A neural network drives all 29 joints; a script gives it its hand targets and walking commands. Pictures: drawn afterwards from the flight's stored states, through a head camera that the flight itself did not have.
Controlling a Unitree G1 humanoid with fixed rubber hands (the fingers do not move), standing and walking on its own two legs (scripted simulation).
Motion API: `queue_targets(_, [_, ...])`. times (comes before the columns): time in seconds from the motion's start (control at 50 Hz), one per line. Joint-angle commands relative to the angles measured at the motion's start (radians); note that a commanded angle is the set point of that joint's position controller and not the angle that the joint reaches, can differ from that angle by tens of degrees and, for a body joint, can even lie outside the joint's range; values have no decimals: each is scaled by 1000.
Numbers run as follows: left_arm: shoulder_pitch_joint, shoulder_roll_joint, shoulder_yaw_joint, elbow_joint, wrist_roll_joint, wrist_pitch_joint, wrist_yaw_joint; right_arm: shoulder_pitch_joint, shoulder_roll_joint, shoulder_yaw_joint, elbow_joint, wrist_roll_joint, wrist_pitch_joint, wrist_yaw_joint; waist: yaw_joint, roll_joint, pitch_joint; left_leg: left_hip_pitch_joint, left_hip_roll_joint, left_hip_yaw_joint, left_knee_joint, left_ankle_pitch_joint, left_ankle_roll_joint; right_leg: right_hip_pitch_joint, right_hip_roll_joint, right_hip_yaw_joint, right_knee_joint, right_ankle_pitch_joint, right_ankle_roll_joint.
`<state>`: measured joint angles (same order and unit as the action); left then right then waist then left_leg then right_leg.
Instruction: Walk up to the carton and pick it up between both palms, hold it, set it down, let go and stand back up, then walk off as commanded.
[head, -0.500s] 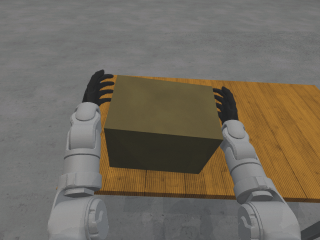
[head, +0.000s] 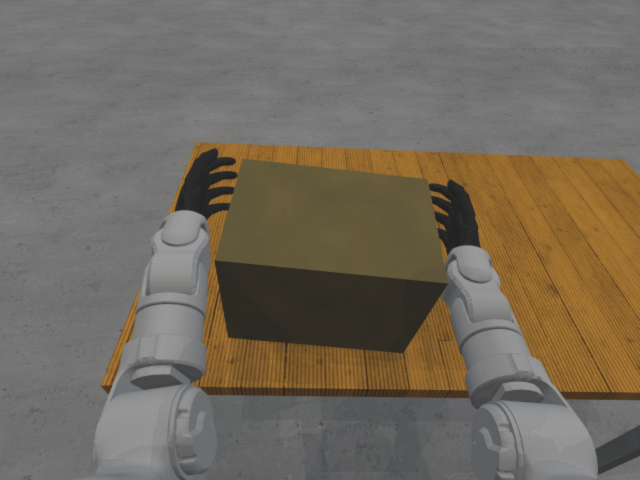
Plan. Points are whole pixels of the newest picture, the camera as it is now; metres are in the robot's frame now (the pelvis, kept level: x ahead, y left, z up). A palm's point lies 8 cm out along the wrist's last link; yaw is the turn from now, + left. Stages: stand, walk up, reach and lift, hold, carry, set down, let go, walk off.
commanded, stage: set down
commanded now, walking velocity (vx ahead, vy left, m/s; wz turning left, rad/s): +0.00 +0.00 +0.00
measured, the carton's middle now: (326, 259) +0.39 -0.04 +0.07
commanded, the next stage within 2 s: none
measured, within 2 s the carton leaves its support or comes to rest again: rests again in 1.52 s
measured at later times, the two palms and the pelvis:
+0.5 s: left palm (208, 212) +0.44 +0.12 +0.13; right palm (461, 251) +0.37 -0.22 +0.10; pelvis +0.00 +0.01 +0.00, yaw -1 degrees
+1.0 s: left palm (218, 218) +0.45 +0.11 +0.10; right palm (458, 261) +0.37 -0.22 +0.07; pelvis +0.01 +0.00 +0.00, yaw -2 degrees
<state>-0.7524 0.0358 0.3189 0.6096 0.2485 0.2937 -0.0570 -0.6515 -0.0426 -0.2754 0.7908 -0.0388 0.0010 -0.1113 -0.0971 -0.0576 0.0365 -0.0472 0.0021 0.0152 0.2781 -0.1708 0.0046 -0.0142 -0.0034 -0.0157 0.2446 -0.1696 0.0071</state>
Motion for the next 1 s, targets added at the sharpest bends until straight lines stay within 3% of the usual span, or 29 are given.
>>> queue_targets(0.0, [-565,-509,-332,-43,-70,-54,-114,-759,463,296,-256,-8,-93,134,-2,47,-497,181,-32,54,28,326,-51,84,32,-80,37,481,66])
queue_targets(0.22, [-595,-508,-300,57,-58,-104,-108,-746,455,225,-199,-59,-111,150,-13,69,-508,206,-21,52,39,371,-64,28,37,-92,29,452,55])
queue_targets(0.44, [-639,-493,-238,150,-33,-158,-102,-742,474,161,-160,-125,-132,167,-3,70,-536,183,-17,59,44,367,-60,9,34,-94,37,467,53])
queue_targets(0.74, [-678,-458,-150,266,4,-218,-99,-727,504,69,-125,-221,-152,184,3,55,-579,106,-16,71,42,324,-41,21,25,-95,68,536,63])
queue_targets(0.98, [-677,-467,-146,296,15,-275,-86,-705,531,55,-103,-267,-182,195,12,64,-651,95,-7,70,74,404,-50,4,30,-102,96,605,61])
